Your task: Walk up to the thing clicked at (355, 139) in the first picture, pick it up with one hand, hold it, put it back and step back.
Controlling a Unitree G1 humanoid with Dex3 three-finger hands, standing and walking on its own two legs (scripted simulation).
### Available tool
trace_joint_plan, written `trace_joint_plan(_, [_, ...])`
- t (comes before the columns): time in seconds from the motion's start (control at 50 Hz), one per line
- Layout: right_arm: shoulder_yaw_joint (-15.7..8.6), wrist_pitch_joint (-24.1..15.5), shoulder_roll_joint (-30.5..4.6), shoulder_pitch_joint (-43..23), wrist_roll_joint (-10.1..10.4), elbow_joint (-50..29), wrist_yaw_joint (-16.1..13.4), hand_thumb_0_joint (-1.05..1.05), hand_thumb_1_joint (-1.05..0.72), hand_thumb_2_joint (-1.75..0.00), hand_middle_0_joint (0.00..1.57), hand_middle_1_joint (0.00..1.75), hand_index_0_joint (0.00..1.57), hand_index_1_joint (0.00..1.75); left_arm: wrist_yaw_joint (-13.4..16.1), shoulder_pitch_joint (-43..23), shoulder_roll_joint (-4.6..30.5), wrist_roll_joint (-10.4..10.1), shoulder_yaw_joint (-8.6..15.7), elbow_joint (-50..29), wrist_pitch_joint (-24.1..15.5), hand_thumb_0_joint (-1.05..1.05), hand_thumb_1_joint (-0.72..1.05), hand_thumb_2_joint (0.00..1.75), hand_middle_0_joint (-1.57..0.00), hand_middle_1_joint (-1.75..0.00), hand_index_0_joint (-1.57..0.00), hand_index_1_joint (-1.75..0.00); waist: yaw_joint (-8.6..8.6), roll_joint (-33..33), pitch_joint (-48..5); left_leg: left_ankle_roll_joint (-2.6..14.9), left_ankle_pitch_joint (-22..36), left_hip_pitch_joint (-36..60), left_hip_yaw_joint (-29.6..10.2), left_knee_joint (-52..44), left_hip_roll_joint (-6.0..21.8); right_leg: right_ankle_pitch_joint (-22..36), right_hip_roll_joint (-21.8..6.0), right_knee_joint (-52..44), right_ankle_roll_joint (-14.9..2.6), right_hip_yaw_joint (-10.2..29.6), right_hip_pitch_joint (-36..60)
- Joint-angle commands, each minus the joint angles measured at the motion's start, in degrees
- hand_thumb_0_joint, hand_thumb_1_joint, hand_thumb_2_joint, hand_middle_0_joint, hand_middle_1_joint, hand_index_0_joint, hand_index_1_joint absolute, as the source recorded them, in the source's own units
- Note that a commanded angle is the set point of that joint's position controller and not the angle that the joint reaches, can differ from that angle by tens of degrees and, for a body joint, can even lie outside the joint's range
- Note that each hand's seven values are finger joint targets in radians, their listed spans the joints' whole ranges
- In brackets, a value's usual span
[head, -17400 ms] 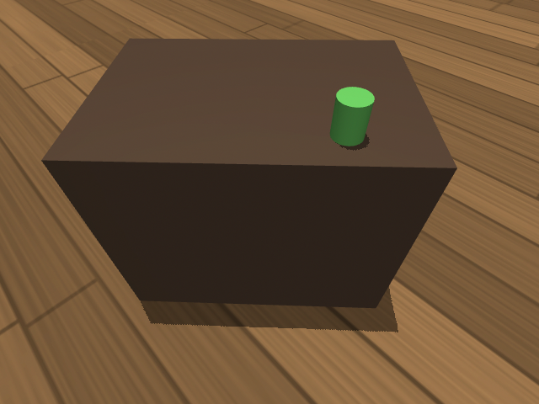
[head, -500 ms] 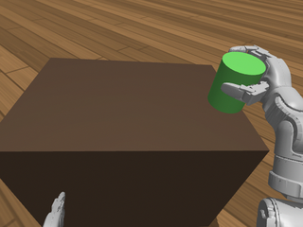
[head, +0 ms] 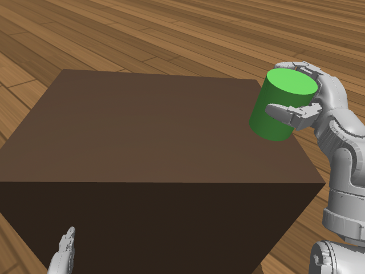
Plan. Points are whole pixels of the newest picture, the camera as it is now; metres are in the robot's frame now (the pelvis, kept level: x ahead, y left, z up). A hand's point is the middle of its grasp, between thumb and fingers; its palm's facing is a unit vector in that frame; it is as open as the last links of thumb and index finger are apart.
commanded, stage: hold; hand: right
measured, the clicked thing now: (279, 105) +0.34 -0.15 +0.26
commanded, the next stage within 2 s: crouch in 1.00 s
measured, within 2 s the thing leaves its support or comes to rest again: neither
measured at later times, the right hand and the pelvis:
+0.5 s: hand (292, 97) +0.34 -0.17 +0.28, palm faces +0.13 +0.99 +0.00, open 11.4 cm; pelvis +0.00 +0.00 +0.00, yaw +0 degrees
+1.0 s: hand (297, 97) +0.33 -0.17 +0.29, palm faces +0.13 +0.99 -0.03, open 11.4 cm; pelvis -0.01 +0.00 +0.00, yaw +0 degrees
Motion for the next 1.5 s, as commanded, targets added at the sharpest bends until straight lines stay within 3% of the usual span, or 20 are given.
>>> trace_joint_plan(0.0, [-5.65, -5.49, -14.57, -25.97, -0.25, -11.53, -0.98, 0.00, -0.02, -1.27, 1.22, 1.40, 1.27, 1.40, 0.48, -7.50, 6.34, -0.42, 2.31, -10.83, -3.54, 0.00, -0.54, 0.05, -0.04, -0.05, -0.04, -0.05, -0.59, 7.51, -9.90, 1.03, 7.25, 3.11, 4.30, -5.65, -2.85, 10.33, 1.98, -4.34, -2.29, -3.17, 0.90])
trace_joint_plan(0.12, [-0.37, -4.88, -9.55, -25.05, -0.45, -11.58, 0.20, 0.00, -0.04, -1.28, 1.23, 1.41, 1.28, 1.41, 0.10, -8.47, 4.02, -0.77, -0.35, -9.54, -3.58, 0.00, -0.54, 0.04, -0.04, -0.05, -0.05, -0.05, -0.40, 4.41, -7.46, 1.16, 7.43, 1.95, 4.03, -5.69, -2.81, 10.26, 1.98, -4.50, -2.18, -3.29, 0.71])
trace_joint_plan(0.18, [-0.29, -4.01, -9.06, -22.42, -0.53, -10.31, 0.79, 0.00, -0.02, -1.28, 1.21, 1.40, 1.27, 1.40, 0.07, -9.30, 5.72, -0.72, 1.03, -9.35, -3.61, 0.00, -0.53, 0.04, -0.04, -0.05, -0.05, -0.05, -0.43, 5.48, -7.99, 1.07, 8.85, 2.49, 4.40, -5.58, -2.97, 12.01, 1.81, -4.73, -2.01, -2.93, 0.91])
trace_joint_plan(0.28, [-4.09, -4.29, -12.93, -23.88, -0.27, -10.53, 0.19, 0.00, -0.03, -1.28, 1.21, 1.40, 1.27, 1.40, 0.32, -8.88, 8.99, -0.45, 4.33, -10.39, -3.30, 0.00, -0.53, 0.04, -0.05, -0.05, -0.05, -0.05, -0.43, 7.29, -9.66, 1.14, 9.65, 3.47, 4.80, -5.57, -2.94, 12.87, 1.81, -4.55, -1.98, -2.61, 1.60])
trace_joint_plan(0.38, [-6.64, -6.76, -15.23, -26.51, -0.07, -12.23, -1.59, 0.00, -0.04, -1.29, 1.24, 1.42, 1.30, 1.42, 0.67, -6.72, 6.28, -0.35, 2.71, -10.52, -3.36, 0.00, -0.54, 0.05, -0.04, -0.05, -0.05, -0.05, -0.96, 8.65, -9.71, 0.87, 8.08, 3.26, 4.08, -5.82, -2.56, 10.49, 2.22, -3.85, -2.51, -3.48, 1.29])
trace_joint_plan(0.52, [-0.21, -6.45, -10.36, -25.17, -1.33, -11.69, 0.13, 0.00, -0.02, -1.30, 1.24, 1.43, 1.30, 1.43, -0.08, -9.00, 4.18, -0.63, -0.17, -10.12, -3.11, 0.00, -0.54, 0.05, -0.04, -0.05, -0.05, -0.05, -0.90, 2.97, -9.25, 1.51, 8.99, 2.96, 4.03, -5.16, -2.92, 12.55, 1.77, -4.41, -1.76, -3.05, 1.12])
trace_joint_plan(0.56, [1.04, -5.44, -8.45, -23.89, -0.98, -10.25, 0.84, 0.00, -0.02, -1.30, 1.23, 1.43, 1.29, 1.43, 0.13, -10.15, 6.20, -0.70, 1.42, -10.74, -3.46, 0.00, -0.54, 0.04, -0.04, -0.05, -0.05, -0.05, -0.04, 3.54, -8.64, 1.46, 8.64, 2.65, 4.20, -5.47, -3.12, 12.22, 1.44, -5.11, -1.76, -2.74, 1.71])
trace_joint_plan(0.68, [-5.88, -5.15, -14.74, -23.07, -0.06, -8.65, 0.25, 0.00, -0.07, -1.28, 1.23, 1.40, 1.28, 1.40, 0.50, -10.10, 8.00, -0.51, 3.35, -12.04, -3.93, 0.00, -0.53, 0.03, -0.05, -0.05, -0.05, -0.04, -0.56, 8.57, -8.06, 0.67, 5.50, 3.60, 4.61, -6.82, -2.92, 8.13, 2.12, -5.43, -2.50, -3.24, -0.12])
trace_joint_plan(0.72, [-6.19, -6.11, -15.36, -25.34, -0.22, -10.15, -0.36, 0.00, -0.07, -1.28, 1.24, 1.41, 1.29, 1.41, 0.26, -7.25, 5.81, -0.30, 1.43, -11.90, -3.60, 0.00, -0.53, 0.04, -0.05, -0.05, -0.05, -0.05, -0.25, 8.66, -9.82, 0.56, 6.56, 3.66, 4.25, -6.66, -2.63, 8.75, 2.54, -4.67, -2.72, -3.74, 0.70])
trace_joint_plan(0.8, [-7.61, -7.45, -16.63, -25.35, -0.34, -10.68, -1.29, 0.00, -0.06, -1.28, 1.25, 1.42, 1.30, 1.42, 0.34, -4.65, 5.78, -0.26, 2.95, -8.68, -3.58, 0.00, -0.54, 0.05, -0.04, -0.05, -0.04, -0.05, -0.27, 7.19, -8.17, 0.58, 4.36, 2.01, 3.58, -6.77, -2.49, 6.25, 2.61, -4.53, -2.93, -4.10, 0.19])
trace_joint_plan(0.92, [2.81, -6.67, -6.75, -25.17, -0.92, -11.15, 0.65, 0.00, -0.03, -1.29, 1.24, 1.42, 1.29, 1.42, -0.20, -11.02, 2.95, -0.90, -1.84, -12.82, -4.47, 0.00, -0.55, 0.05, -0.04, -0.05, -0.04, -0.05, -0.13, 4.93, -7.54, 1.17, 5.57, 1.67, 3.98, -6.00, -3.18, 8.44, 1.76, -5.27, -2.21, -3.14, 0.51])
trace_joint_plan(1.02, [-1.67, -5.13, -11.50, -24.32, -0.75, -9.63, 1.36, 0.00, -0.02, -1.28, 1.21, 1.40, 1.27, 1.40, 0.53, -11.55, 8.16, -0.52, 3.05, -10.78, -4.70, 0.00, -0.54, 0.04, -0.05, -0.05, -0.05, -0.05, -0.17, 4.28, -10.27, 1.26, 7.58, 3.44, 4.55, -5.79, -3.08, 10.89, 1.73, -5.39, -1.75, -2.66, 1.72])
trace_joint_plan(1.04, [-1.71, -5.06, -11.22, -23.66, -0.68, -9.23, 1.29, 0.00, -0.05, -1.27, 1.21, 1.39, 1.27, 1.39, 0.36, -10.81, 6.24, -0.50, 1.10, -10.83, -4.54, 0.00, -0.54, 0.04, -0.05, -0.05, -0.05, -0.05, -0.63, 4.70, -9.43, 1.18, 8.39, 3.91, 4.65, -5.81, -2.97, 11.46, 1.92, -5.16, -1.84, -2.84, 1.06])
trace_joint_plan(1.06, [-3.67, -4.94, -13.17, -23.84, -0.51, -9.89, 0.87, 0.00, -0.09, -1.27, 1.22, 1.39, 1.27, 1.39, 0.50, -8.08, 7.63, -0.41, 3.23, -8.51, -3.97, 0.00, -0.53, 0.04, -0.05, -0.05, -0.05, -0.05, -0.45, 4.62, -9.88, 1.20, 8.27, 4.05, 4.59, -5.92, -2.78, 11.00, 2.02, -5.03, -1.95, -2.95, 1.20])
trace_joint_plan(1.14, [-7.02, -6.07, -14.60, -22.87, 0.01, -10.17, -1.01, 0.00, -0.07, -1.24, 1.23, 1.38, 1.28, 1.38, 0.33, -5.08, 6.11, -0.12, 2.68, -10.06, -3.82, 0.00, -0.52, 0.05, -0.04, -0.05, -0.04, -0.04, -0.38, 9.51, -8.65, 0.53, 6.28, 3.82, 4.33, -6.81, -2.71, 8.53, 2.41, -4.56, -2.63, -3.84, 0.20])
trace_joint_plan(1.18, [-6.70, -6.56, -13.67, -22.05, -0.25, -8.15, -1.65, 0.00, -0.06, -1.26, 1.26, 1.41, 1.31, 1.41, 0.26, -3.55, 5.43, -0.13, 2.63, -9.34, -3.58, 0.00, -0.52, 0.05, -0.03, -0.05, -0.04, -0.04, -0.01, 9.89, -6.74, 0.47, 6.34, 2.42, 3.94, -6.87, -2.71, 8.02, 2.27, -4.61, -2.76, -4.02, -0.16])
trace_joint_plan(1.3, [1.79, -8.11, -6.70, -24.56, -1.99, -6.19, -1.27, 0.00, 0.00, -1.27, 1.24, 1.41, 1.29, 1.41, 0.17, -9.13, 5.01, -0.31, 1.28, -13.92, -4.69, 0.00, -0.53, 0.05, -0.03, -0.05, -0.04, -0.04, 0.96, 6.86, -5.27, 0.91, 6.27, 0.67, 4.03, -6.17, -3.25, 8.21, 1.68, -5.52, -2.35, -3.27, -0.03])
trace_joint_plan(1.36, [1.84, -10.04, -7.62, -25.89, -2.61, -3.29, -0.79, 0.00, 0.00, -1.26, 1.22, 1.40, 1.28, 1.40, 0.43, -10.01, 3.89, -0.18, -0.01, -11.60, -5.36, 0.00, -0.53, 0.05, -0.04, -0.05, -0.04, -0.05, 0.86, 6.51, -6.73, 0.83, 6.24, 1.12, 3.67, -5.89, -3.04, 7.99, 1.57, -5.09, -2.33, -3.15, 0.08])
trace_joint_plan(1.42, [-0.91, -13.34, -11.70, -28.84, -3.28, 1.03, -0.63, 0.00, 0.00, -1.26, 1.22, 1.39, 1.27, 1.39, 1.29, -9.50, 6.76, 0.34, 3.06, -10.90, -6.19, 0.00, -0.53, 0.05, -0.04, -0.05, -0.05, -0.04, 1.92, 6.49, -10.15, 0.69, 7.20, 1.67, 3.40, -5.33, -2.78, 8.19, 1.59, -4.47, -2.33, -3.08, 0.49])
trace_joint_plan(1.48, [-2.27, -16.99, -12.49, -27.39, -3.71, 6.36, -0.89, 0.00, -0.07, -1.27, 1.25, 1.41, 1.30, 1.41, 1.35, -4.97, 3.98, 0.46, 0.99, -9.12, -6.18, 0.00, -0.52, 0.04, -0.04, -0.05, -0.05, -0.04, 1.31, 5.84, -11.57, 0.81, 10.04, 2.34, 3.03, -4.34, -2.64, 10.66, 1.59, -3.31, -2.23, -3.58, 0.22])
